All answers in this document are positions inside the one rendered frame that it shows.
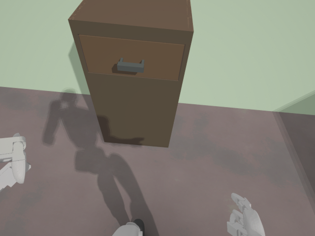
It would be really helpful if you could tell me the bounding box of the left robot foot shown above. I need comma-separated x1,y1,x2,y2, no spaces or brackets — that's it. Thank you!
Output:
133,219,144,236

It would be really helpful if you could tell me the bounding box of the drawer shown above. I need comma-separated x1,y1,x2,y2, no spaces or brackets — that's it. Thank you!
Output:
79,34,185,80

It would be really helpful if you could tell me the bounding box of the left robot hand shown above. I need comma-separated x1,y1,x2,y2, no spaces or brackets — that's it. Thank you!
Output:
0,133,31,192

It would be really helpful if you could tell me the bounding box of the robot left shin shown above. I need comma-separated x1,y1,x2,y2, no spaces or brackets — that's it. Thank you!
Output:
126,222,140,229

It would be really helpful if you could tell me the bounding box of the cabinet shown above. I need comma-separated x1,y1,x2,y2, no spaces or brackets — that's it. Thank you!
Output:
68,0,194,148

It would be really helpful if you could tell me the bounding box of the right robot hand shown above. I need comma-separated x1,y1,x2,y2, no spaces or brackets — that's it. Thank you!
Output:
227,193,265,236

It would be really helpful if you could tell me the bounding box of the handle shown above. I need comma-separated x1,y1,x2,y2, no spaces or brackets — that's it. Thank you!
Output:
117,58,144,73

